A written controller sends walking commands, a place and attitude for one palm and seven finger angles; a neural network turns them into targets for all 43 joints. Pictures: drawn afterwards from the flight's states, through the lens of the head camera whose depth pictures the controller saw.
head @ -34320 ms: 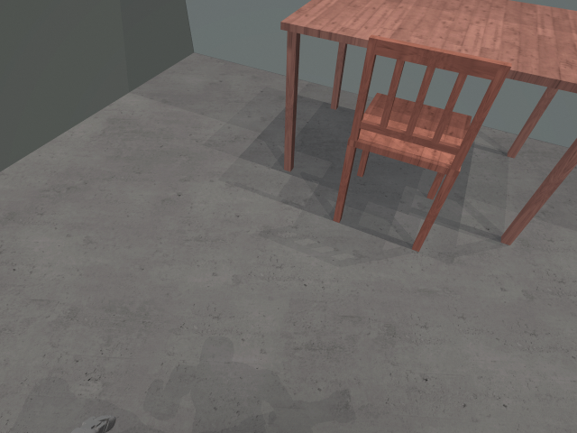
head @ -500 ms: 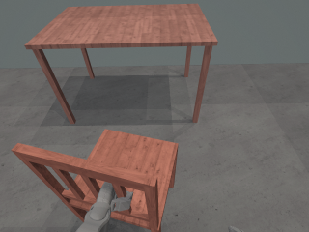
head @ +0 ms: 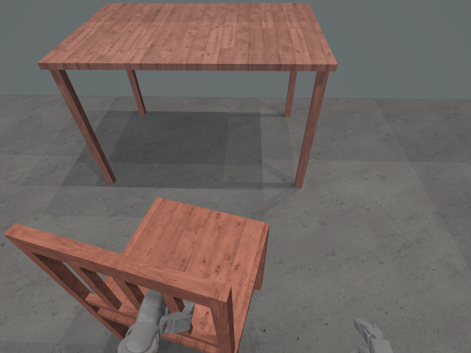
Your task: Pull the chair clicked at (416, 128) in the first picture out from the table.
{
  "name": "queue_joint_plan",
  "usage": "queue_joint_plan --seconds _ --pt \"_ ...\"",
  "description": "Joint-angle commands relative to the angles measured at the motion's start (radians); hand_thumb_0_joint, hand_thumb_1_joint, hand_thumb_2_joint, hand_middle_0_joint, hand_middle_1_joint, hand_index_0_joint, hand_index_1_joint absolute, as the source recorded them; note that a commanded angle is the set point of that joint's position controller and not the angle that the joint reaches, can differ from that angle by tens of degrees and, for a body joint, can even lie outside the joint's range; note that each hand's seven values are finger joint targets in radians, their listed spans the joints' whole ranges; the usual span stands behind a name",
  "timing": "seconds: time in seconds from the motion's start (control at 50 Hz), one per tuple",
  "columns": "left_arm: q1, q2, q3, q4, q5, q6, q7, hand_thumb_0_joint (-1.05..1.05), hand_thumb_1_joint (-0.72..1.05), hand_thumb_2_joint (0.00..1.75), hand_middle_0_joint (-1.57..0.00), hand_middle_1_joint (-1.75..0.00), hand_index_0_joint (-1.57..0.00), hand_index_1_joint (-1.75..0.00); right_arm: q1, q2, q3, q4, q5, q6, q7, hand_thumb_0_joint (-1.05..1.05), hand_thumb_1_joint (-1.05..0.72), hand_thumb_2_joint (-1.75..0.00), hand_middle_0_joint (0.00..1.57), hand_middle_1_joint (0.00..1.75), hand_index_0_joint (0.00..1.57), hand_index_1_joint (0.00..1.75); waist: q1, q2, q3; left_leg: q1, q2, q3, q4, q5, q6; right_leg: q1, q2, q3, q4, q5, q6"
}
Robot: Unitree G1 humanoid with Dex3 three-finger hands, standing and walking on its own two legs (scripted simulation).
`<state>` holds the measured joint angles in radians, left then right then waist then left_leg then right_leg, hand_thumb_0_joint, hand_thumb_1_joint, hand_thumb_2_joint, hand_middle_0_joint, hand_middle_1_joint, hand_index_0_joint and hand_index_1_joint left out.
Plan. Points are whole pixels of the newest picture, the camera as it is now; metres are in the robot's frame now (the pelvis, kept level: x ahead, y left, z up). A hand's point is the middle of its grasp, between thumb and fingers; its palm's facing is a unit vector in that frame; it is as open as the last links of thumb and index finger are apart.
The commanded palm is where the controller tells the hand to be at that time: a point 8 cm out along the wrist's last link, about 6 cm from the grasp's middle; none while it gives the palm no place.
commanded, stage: open the thumb and straighten the fingers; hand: left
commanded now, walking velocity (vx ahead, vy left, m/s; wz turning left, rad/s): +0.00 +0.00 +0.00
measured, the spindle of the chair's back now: (136, 297) +0.25 +0.22 -0.10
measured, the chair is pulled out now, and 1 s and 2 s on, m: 0.69 0.69 0.69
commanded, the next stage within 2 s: draw the fingers out of the gap in 0.82 s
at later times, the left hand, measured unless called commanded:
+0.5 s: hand (179, 305) +0.23 +0.13 -0.07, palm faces -0.05 -0.99 -0.14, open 12.7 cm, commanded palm +0.20 +0.17 -0.05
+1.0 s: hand (176, 311) +0.22 +0.13 -0.08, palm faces -0.05 -0.99 -0.14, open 17.4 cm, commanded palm +0.19 +0.18 -0.05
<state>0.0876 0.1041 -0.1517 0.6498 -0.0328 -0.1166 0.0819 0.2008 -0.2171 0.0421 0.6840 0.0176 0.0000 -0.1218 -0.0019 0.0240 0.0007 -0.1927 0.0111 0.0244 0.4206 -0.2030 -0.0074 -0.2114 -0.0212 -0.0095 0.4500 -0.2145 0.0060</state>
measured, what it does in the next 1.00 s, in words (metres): stands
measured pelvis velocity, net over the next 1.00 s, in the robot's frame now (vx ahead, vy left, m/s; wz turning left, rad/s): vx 0.03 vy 0.00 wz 0.06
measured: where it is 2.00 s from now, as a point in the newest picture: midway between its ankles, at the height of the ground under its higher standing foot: outside the picture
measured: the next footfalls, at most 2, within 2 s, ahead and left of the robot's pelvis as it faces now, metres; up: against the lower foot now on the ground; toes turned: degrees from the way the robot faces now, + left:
none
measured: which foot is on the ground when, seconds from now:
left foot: down 0.00-1.00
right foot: down 0.00-1.00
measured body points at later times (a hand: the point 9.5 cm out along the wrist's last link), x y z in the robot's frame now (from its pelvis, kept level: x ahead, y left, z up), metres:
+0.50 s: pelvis +0.01 +0.00 -0.03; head +0.04 -0.02 +0.41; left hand +0.23 +0.18 -0.06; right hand +0.18 -0.24 -0.12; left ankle +0.02 +0.13 -0.74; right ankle +0.02 -0.12 -0.74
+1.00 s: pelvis +0.03 +0.00 -0.05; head +0.05 -0.02 +0.40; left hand +0.22 +0.18 -0.06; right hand +0.20 -0.24 -0.12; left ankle +0.02 +0.13 -0.74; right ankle +0.02 -0.12 -0.74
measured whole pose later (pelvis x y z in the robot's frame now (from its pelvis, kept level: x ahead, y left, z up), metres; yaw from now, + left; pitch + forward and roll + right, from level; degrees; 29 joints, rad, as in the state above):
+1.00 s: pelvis +0.03 +0.00 -0.05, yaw +3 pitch +9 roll +0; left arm 0.39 0.19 -0.10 -0.03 -0.05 0.21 -0.01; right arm 0.28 -0.26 0.03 0.48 0.03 -0.12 -0.07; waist -0.05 0.05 -0.12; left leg -0.60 0.00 -0.04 0.90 -0.46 -0.01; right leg -0.58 -0.04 -0.06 0.89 -0.47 0.00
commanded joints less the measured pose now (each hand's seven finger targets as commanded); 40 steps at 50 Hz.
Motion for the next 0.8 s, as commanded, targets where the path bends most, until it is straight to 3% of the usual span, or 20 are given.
queue_joint_plan --seconds 0.0,0.04,0.06,0.08,0.1,0.12,0.16,0.2,0.28,0.3,0.32,0.42,0.52,0.56,0.58,0.64,0.66,0.72,0.76,0.78 --pt "-0.173 0.086 0.038 -0.193 0.019 -0.040 0.025 0.00 0.90 0.90 -0.50 -1.45 -0.50 -1.45 -0.083 -0.091 -0.024 -0.142 -0.001 -0.027 -0.013 0.00 -0.90 -0.90 0.20 0.30 0.20 0.30 -0.003 -0.046 -0.126 0.103 0.093 -0.085 -0.045 0.126 0.037 -0.044 -0.099 0.066 -0.105 0.082 -0.028" --pt "-0.173 0.088 0.039 -0.188 0.019 -0.037 0.027 0.00 0.90 0.90 -0.50 -1.45 -0.50 -1.45 -0.084 -0.092 -0.024 -0.142 0.000 -0.022 -0.012 0.00 -0.90 -0.90 0.20 0.30 0.20 0.30 -0.003 -0.053 -0.126 0.100 0.090 -0.085 -0.042 0.109 0.035 -0.043 -0.103 0.071 -0.120 0.065 -0.030" --pt "-0.192 0.143 0.076 -0.285 0.018 -0.045 0.028 0.00 0.90 0.90 -0.50 -1.45 -0.50 -1.45 -0.088 -0.091 -0.025 -0.154 0.004 -0.021 -0.012 0.00 -0.90 -0.90 0.20 0.30 0.20 0.30 0.001 -0.050 -0.122 0.101 0.086 -0.080 -0.045 0.099 0.038 -0.043 -0.100 0.070 -0.127 0.059 -0.026" --pt "-0.142 0.088 0.037 -0.232 -0.011 -0.002 -0.013 0.00 0.78 0.84 -0.50 -1.45 -0.50 -1.45 -0.074 -0.136 -0.048 -0.157 0.040 -0.040 0.036 0.00 -0.90 -0.90 0.20 0.30 0.20 0.30 -0.080 -0.170 -0.068 -0.023 0.038 -0.039 -0.002 0.007 0.039 -0.078 -0.043 -0.018 -0.032 0.020 -0.017" --pt "-0.192 0.124 0.077 -0.320 -0.022 -0.011 -0.034 0.00 0.66 0.78 -0.50 -1.45 -0.50 -1.45 -0.094 -0.141 -0.051 -0.186 0.040 -0.060 0.056 0.00 -0.90 -0.90 0.20 0.30 0.20 0.30 -0.049 -0.187 -0.092 -0.088 0.023 -0.040 0.026 -0.019 0.043 -0.079 -0.037 -0.025 -0.001 0.022 -0.020" --pt "-0.190 0.145 0.095 -0.376 -0.018 -0.022 -0.049 0.00 0.54 0.73 -0.50 -1.45 -0.50 -1.45 -0.101 -0.142 -0.058 -0.195 0.036 -0.074 0.061 0.00 -0.90 -0.90 0.20 0.30 0.20 0.30 -0.044 -0.114 -0.136 -0.086 0.015 -0.029 0.050 -0.004 0.045 -0.070 -0.037 -0.016 0.023 0.042 -0.027" --pt "-0.094 0.147 0.081 -0.426 -0.020 -0.009 -0.064 0.00 0.30 0.61 -0.50 -1.45 -0.50 -1.45 -0.094 -0.132 -0.057 -0.218 0.039 -0.095 0.081 0.00 -0.90 -0.90 0.20 0.30 0.20 0.30 -0.036 0.025 -0.154 -0.104 0.005 -0.029 0.082 -0.042 0.035 -0.107 -0.031 -0.012 0.051 -0.007 -0.033" --pt "-0.078 0.141 0.083 -0.502 -0.016 -0.002 -0.061 0.00 0.05 0.49 -0.50 -1.45 -0.50 -1.45 -0.091 -0.129 -0.058 -0.237 0.034 -0.111 0.093 0.00 -0.90 -0.90 0.20 0.30 0.20 0.30 -0.035 0.059 -0.189 -0.124 0.000 -0.031 0.118 -0.048 0.032 -0.139 -0.026 -0.024 0.093 -0.028 -0.035" --pt "-0.013 0.116 0.071 -0.514 -0.020 0.056 -0.058 0.00 -0.43 0.26 -0.47 -1.38 -0.47 -1.38 -0.074 -0.140 -0.058 -0.263 0.033 -0.129 0.098 0.00 -0.90 -0.90 0.20 0.30 0.20 0.30 -0.051 -0.049 -0.193 -0.210 -0.001 -0.041 0.182 -0.079 0.036 -0.203 -0.015 -0.031 0.148 -0.052 -0.024" --pt "-0.069 0.171 0.115 -0.542 -0.019 0.067 -0.055 0.00 -0.55 0.20 -0.45 -1.30 -0.45 -1.30 -0.075 -0.151 -0.060 -0.265 0.033 -0.131 0.092 0.00 -0.90 -0.90 0.20 0.30 0.20 0.30 -0.051 -0.040 -0.201 -0.225 -0.003 -0.043 0.192 -0.095 0.035 -0.213 -0.016 -0.029 0.159 -0.068 -0.023" --pt "-0.026 0.133 0.091 -0.546 -0.022 0.086 -0.061 0.00 -0.55 0.20 -0.43 -1.23 -0.43 -1.23 -0.078 -0.145 -0.061 -0.279 0.030 -0.138 0.089 0.00 -0.90 -0.90 0.20 0.30 0.20 0.30 -0.043 -0.044 -0.215 -0.228 -0.007 -0.039 0.205 -0.097 0.037 -0.215 -0.016 -0.031 0.167 -0.074 -0.019" --pt "0.072 0.100 0.058 -0.661 -0.036 0.143 -0.078 0.00 -0.55 0.20 -0.30 -0.87 -0.30 -0.87 -0.053 -0.149 -0.064 -0.313 0.029 -0.170 0.077 0.00 -0.90 -0.90 0.20 0.30 0.20 0.30 -0.043 -0.066 -0.287 -0.238 -0.007 -0.046 0.262 -0.008 0.035 -0.221 -0.014 -0.047 0.231 0.020 -0.018" --pt "0.178 0.127 0.071 -0.730 -0.015 0.191 -0.070 0.00 -0.55 0.20 -0.18 -0.51 -0.18 -0.51 -0.025 -0.153 -0.061 -0.336 0.021 -0.180 0.072 0.00 -0.90 -0.90 0.20 0.30 0.20 0.30 -0.041 -0.083 -0.251 -0.285 -0.008 -0.049 0.304 0.030 0.036 -0.259 -0.011 -0.053 0.272 0.059 -0.016" --pt "0.197 0.143 0.085 -0.756 -0.001 0.208 -0.061 0.00 -0.55 0.20 -0.13 -0.36 -0.13 -0.36 -0.022 -0.153 -0.060 -0.344 0.018 -0.176 0.070 0.00 -0.90 -0.90 0.20 0.30 0.20 0.30 -0.040 -0.062 -0.223 -0.305 -0.009 -0.052 0.312 0.032 0.034 -0.277 -0.009 -0.057 0.284 0.055 -0.020" --pt "0.076 0.179 0.098 -0.808 0.006 0.209 -0.053 0.00 -0.55 0.20 -0.10 -0.29 -0.10 -0.29 -0.014 -0.158 -0.055 -0.340 0.018 -0.172 0.065 0.00 -0.90 -0.90 0.20 0.30 0.20 0.30 -0.061 -0.041 -0.236 -0.291 -0.012 -0.052 0.323 0.025 0.038 -0.291 -0.010 -0.050 0.284 0.054 -0.015" --pt "0.131 0.175 0.117 -0.815 0.005 0.221 -0.048 0.00 -0.55 0.20 -0.02 -0.07 -0.02 -0.07 0.003 -0.148 -0.054 -0.348 0.014 -0.175 0.055 0.00 -0.90 -0.90 0.20 0.30 0.20 0.30 -0.047 -0.049 -0.262 -0.286 -0.015 -0.050 0.340 0.044 0.040 -0.279 -0.009 -0.051 0.295 0.069 -0.016" --pt "0.145 0.172 0.108 -0.845 -0.001 0.223 -0.051 0.00 -0.55 0.20 0.00 0.00 0.00 0.00 0.001 -0.149 -0.054 -0.352 0.015 -0.178 0.054 0.00 -0.90 -0.90 0.20 0.30 0.20 0.30 -0.047 -0.027 -0.278 -0.280 -0.018 -0.051 0.349 0.071 0.040 -0.269 -0.009 -0.047 0.298 0.099 -0.019" --pt "0.208 0.150 0.095 -0.857 -0.017 0.238 -0.065 0.00 -0.55 0.20 0.00 0.00 0.00 0.00 0.009 -0.145 -0.053 -0.358 0.017 -0.180 0.050 0.00 -0.90 -0.90 0.20 0.30 0.20 0.30 -0.047 -0.036 -0.300 -0.274 -0.016 -0.047 0.362 0.100 0.038 -0.258 -0.011 -0.052 0.305 0.135 -0.013" --pt "0.198 0.124 0.054 -0.858 -0.019 0.255 -0.082 0.00 -0.55 0.20 0.00 0.00 0.00 0.00 0.011 -0.148 -0.051 -0.359 0.016 -0.184 0.048 0.00 -0.90 -0.90 0.20 0.30 0.20 0.30 -0.066 -0.048 -0.291 -0.280 -0.017 -0.054 0.372 0.102 0.041 -0.267 -0.010 -0.055 0.305 0.144 -0.011" --pt "0.216 0.139 0.071 -0.838 -0.019 0.264 -0.087 0.00 -0.55 0.20 0.00 0.00 0.00 0.00 0.012 -0.150 -0.049 -0.358 0.016 -0.183 0.046 0.00 -0.90 -0.90 0.20 0.30 0.20 0.30 -0.062 -0.061 -0.268 -0.299 -0.018 -0.054 0.370 0.082 0.040 -0.274 -0.009 -0.057 0.302 0.125 -0.009"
